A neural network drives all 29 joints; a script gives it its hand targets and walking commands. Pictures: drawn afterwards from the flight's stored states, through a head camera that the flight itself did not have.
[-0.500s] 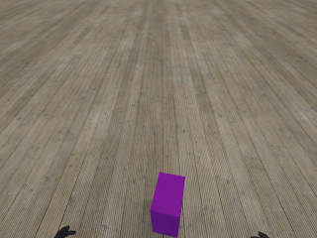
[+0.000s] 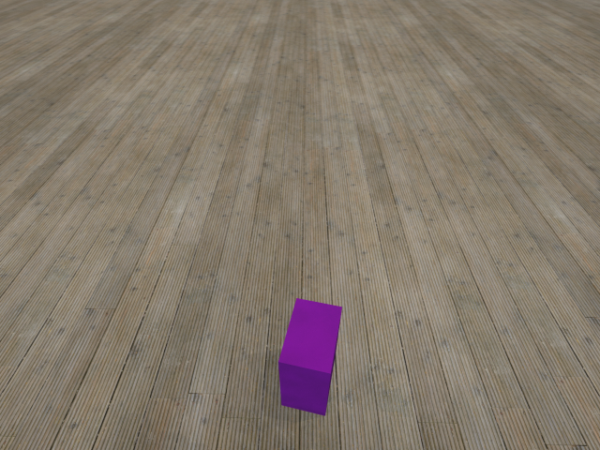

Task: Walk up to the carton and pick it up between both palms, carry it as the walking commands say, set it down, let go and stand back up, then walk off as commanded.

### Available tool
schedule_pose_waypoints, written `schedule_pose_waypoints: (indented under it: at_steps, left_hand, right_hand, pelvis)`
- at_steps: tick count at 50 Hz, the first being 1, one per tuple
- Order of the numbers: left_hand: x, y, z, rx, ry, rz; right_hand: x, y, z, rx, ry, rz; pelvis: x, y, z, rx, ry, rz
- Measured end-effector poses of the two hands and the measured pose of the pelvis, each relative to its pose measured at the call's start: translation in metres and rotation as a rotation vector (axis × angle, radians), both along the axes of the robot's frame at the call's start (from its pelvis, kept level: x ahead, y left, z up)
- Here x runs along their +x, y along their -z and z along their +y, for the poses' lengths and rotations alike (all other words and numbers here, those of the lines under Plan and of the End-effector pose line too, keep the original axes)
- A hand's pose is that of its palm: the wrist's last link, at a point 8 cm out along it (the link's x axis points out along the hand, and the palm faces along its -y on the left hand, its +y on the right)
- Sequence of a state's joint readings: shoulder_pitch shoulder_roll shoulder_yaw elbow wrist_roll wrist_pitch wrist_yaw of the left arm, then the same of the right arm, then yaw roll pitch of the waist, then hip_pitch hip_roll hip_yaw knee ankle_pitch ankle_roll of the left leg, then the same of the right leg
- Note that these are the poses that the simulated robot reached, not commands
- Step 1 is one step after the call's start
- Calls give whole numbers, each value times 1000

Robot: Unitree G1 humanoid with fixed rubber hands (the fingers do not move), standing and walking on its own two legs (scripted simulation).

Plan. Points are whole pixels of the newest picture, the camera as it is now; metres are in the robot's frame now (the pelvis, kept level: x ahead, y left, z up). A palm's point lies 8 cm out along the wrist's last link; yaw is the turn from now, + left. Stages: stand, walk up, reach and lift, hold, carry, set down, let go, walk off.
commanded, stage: stand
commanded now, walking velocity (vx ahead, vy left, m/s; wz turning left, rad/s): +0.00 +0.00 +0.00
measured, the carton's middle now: (311, 357) +0.57 -0.01 -0.62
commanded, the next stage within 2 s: walk off in 0.94 s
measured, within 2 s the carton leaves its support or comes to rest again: neither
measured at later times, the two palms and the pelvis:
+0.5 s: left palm out of the picture +0.05 +0.29 -0.11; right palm out of the picture +0.01 -0.26 -0.12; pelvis -0.02 +0.02 -0.01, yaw +0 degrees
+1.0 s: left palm out of the picture +0.08 +0.29 -0.10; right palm out of the picture +0.06 -0.26 -0.11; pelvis -0.01 +0.02 +0.00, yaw -2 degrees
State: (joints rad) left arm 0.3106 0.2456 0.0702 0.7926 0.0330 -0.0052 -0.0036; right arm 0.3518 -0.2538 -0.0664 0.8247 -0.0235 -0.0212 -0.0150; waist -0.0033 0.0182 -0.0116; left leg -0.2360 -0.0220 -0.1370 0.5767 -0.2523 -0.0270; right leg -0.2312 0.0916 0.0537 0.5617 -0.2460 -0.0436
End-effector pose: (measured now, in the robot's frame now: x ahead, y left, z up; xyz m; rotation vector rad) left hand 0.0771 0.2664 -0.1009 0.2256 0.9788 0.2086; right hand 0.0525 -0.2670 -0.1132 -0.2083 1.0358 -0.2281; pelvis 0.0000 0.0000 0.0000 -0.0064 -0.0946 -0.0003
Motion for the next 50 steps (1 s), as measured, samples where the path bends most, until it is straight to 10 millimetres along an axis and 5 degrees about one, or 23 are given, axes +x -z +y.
schedule_pose_waypoints:
  at_steps: [8, 16, 21, 29, 40, 50]
  left_hand:
    - [-24, 2, 14, 14, -3, 54]
    - [-42, 5, 18, 28, -17, 83]
    - [-37, 6, 19, 19, -15, 63]
    - [-15, 17, 27, -3, 25, 33]
    - [-59, 12, 30, 53, 16, 187]
    - [2, -1, 24, 36, 64, 87]
  right_hand:
    - [-35, 1, -4, -18, 13, 71]
    - [-34, 9, -2, -2, 5, 60]
    - [-31, 6, 5, 3, 0, 37]
    - [-56, 8, 11, -26, 50, 70]
    - [-10, 13, 7, 6, 28, -3]
    - [4, -3, 6, -13, 20, 20]
  pelvis:
    - [-15, 0, 4, 3, 6, 15]
    - [-23, 4, 6, 2, 1, 5]
    - [-23, 3, 11, -10, -10, 6]
    - [-24, 11, 20, 9, 26, -4]
    - [-16, 9, 18, 10, 45, 17]
    - [-11, -4, 19, 4, 41, 15]
